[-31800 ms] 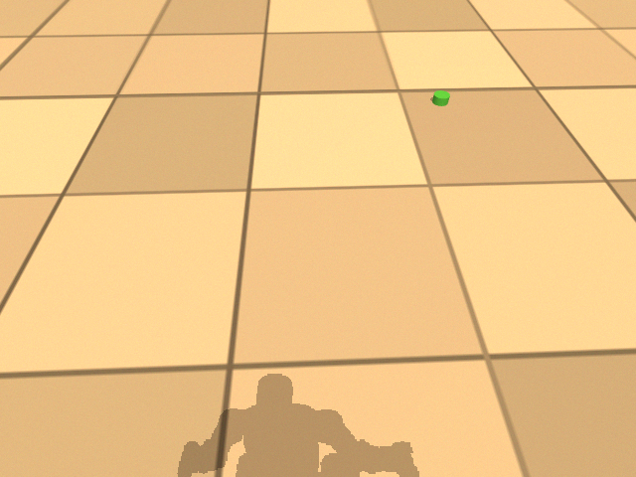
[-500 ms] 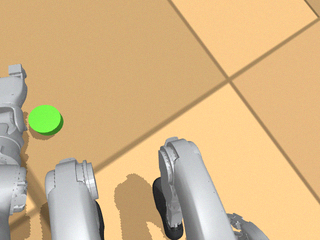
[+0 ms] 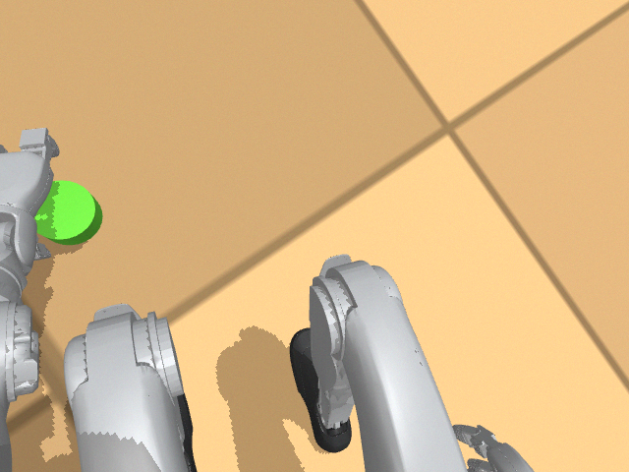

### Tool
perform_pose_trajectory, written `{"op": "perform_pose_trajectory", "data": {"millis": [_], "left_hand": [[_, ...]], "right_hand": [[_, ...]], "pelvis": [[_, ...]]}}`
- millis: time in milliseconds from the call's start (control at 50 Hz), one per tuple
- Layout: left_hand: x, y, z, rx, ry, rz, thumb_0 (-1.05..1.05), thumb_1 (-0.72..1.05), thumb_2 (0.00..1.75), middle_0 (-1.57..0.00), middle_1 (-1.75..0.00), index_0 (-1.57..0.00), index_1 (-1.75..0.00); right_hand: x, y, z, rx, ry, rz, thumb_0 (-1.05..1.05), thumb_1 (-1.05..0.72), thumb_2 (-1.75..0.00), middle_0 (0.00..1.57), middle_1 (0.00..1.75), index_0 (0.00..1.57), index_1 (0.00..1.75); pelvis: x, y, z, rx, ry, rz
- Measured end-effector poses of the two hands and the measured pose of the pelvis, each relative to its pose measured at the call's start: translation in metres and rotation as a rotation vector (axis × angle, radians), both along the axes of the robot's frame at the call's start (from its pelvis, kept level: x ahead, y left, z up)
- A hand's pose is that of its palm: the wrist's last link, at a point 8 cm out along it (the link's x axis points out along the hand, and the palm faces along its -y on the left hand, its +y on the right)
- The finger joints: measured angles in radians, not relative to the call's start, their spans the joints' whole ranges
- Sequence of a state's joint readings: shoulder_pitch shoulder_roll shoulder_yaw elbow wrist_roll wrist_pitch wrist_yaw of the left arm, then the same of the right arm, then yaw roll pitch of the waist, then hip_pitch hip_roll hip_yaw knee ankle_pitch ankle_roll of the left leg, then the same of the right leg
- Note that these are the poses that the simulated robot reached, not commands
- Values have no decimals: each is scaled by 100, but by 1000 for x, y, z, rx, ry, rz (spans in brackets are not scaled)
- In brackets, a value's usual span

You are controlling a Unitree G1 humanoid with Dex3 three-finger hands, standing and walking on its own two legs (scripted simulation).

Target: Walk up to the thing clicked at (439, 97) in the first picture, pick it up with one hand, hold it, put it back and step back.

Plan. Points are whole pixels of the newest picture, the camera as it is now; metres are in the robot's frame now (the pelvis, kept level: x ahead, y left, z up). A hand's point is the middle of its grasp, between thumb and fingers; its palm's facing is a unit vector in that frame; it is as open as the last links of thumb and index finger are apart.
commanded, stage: home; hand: left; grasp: from above
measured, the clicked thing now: (66, 213) +0.49 +0.25 -0.30
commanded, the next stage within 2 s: none
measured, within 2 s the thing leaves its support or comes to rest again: neither
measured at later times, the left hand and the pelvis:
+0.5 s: hand out of the picture +0.38 +0.27 -0.02, palm faces -0.33 -0.56 -0.76, open 8.4 cm; pelvis +0.01 +0.01 +0.11, yaw +2 degrees
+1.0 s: hand out of the picture +0.26 +0.22 +0.20, palm faces +0.09 -0.95 -0.30, open 7.4 cm; pelvis +0.04 +0.00 +0.29, yaw +6 degrees
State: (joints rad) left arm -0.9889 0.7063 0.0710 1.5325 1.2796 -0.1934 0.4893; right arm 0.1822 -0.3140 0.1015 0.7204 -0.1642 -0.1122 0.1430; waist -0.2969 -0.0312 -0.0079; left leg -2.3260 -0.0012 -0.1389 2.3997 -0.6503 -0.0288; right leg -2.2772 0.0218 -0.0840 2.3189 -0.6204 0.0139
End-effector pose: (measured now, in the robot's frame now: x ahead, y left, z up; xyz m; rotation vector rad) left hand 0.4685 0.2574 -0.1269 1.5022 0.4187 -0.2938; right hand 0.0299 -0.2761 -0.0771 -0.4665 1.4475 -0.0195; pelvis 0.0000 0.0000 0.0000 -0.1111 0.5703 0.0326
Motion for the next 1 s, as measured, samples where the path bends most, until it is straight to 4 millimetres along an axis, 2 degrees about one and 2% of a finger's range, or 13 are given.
{"op": "perform_pose_trajectory", "data": {"millis": [80, 160, 240, 340, 520, 620, 700, 760, 840, 1000], "left_hand": [[11, 16, 0, 20, -67, 55, 0, -43, 98, -14, -94, -14, -94], [17, 30, 16, 9, -87, 135, 0, -30, 94, -19, -81, -18, -82], [13, 41, 46, -41, -75, 209, 0, -13, 92, -22, -70, -21, -71], [-13, 45, 92, -153, -36, 282, 0, 14, 93, -23, -58, -22, -59], [-98, 38, 169, -449, 13, 409, 0, 67, 94, -23, -41, -22, -41], [-138, 35, 207, -569, 6, 506, 0, 81, 92, -22, -35, -22, -34], [-164, 31, 238, -669, 4, 614, 0, 86, 91, -22, -33, -22, -32], [-181, 25, 261, -746, 12, 691, 1, 88, 91, -21, -32, -21, -31], [-199, 16, 293, -846, 33, 785, 1, 89, 91, -21, -31, -21, -31], [-222, 7, 359, -978, 51, 946, 1, 90, 90, -21, -30, -21, -30]], "right_hand": [[-8, 8, -6, 15, 47, -37, 0, -89, -89, 20, 30, 20, 30], [-4, 18, -9, 50, 51, -76, 0, -89, -89, 20, 30, 20, 30], [11, 25, -4, 88, 20, -110, 0, -89, -89, 20, 30, 20, 30], [43, 28, 17, 124, -55, -111, 0, -89, -89, 20, 30, 20, 30], [129, 23, 85, 110, -285, -16, 0, -90, -90, 20, 30, 20, 30], [175, 32, 127, 114, -434, 34, 0, -90, -90, 20, 30, 20, 30], [202, 45, 162, 137, -546, 52, 0, -90, -90, 20, 30, 20, 30], [214, 56, 189, 159, -611, 52, 0, -90, -90, 20, 30, 20, 30], [219, 68, 225, 183, -668, 39, 0, -90, -90, 20, 30, 20, 30], [207, 75, 289, 167, -686, -14, 0, -90, -90, 20, 30, 20, 30]], "pelvis": [[6, 3, -4, -6, 22, -1], [12, 5, 1, -11, 50, 3], [16, 7, 18, -12, 75, 13], [18, 9, 52, -9, 81, 24], [12, 9, 117, 9, 45, 41], [10, 7, 150, 20, 8, 55], [12, 5, 176, 31, -26, 63], [14, 3, 198, 38, -53, 68], [21, 3, 228, 46, -91, 73], [41, 5, 292, 56, -173, 87]]}}
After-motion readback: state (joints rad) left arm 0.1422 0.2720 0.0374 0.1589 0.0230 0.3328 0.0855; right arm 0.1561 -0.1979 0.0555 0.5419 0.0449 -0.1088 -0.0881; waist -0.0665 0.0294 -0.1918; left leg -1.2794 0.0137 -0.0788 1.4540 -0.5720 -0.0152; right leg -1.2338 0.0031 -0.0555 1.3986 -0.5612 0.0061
